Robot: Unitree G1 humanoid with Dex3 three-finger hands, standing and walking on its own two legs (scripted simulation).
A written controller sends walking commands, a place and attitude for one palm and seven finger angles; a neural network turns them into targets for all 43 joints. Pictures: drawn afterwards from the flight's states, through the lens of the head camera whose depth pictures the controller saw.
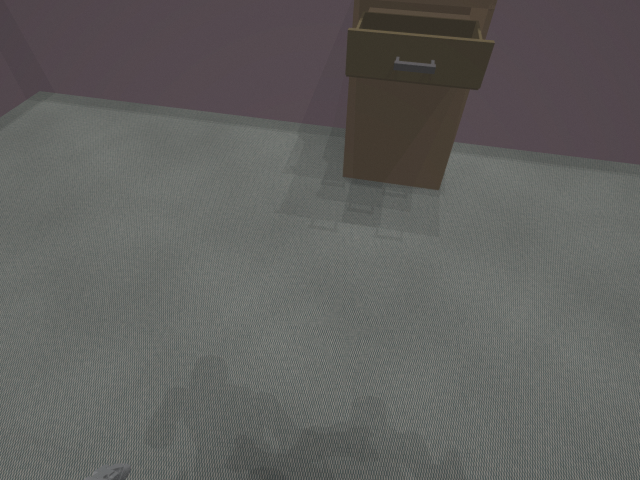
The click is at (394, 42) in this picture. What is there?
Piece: drawer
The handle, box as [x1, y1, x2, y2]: [393, 57, 435, 73]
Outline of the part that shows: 394,62 393,69 433,73 435,68 434,60 431,60 431,63 427,64 399,61 399,57 396,57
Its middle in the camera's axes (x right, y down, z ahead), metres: +0.29 -0.54 +1.20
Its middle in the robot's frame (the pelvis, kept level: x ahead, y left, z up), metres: +1.27 -0.24 -0.03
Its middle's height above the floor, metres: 0.74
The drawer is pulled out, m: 0.30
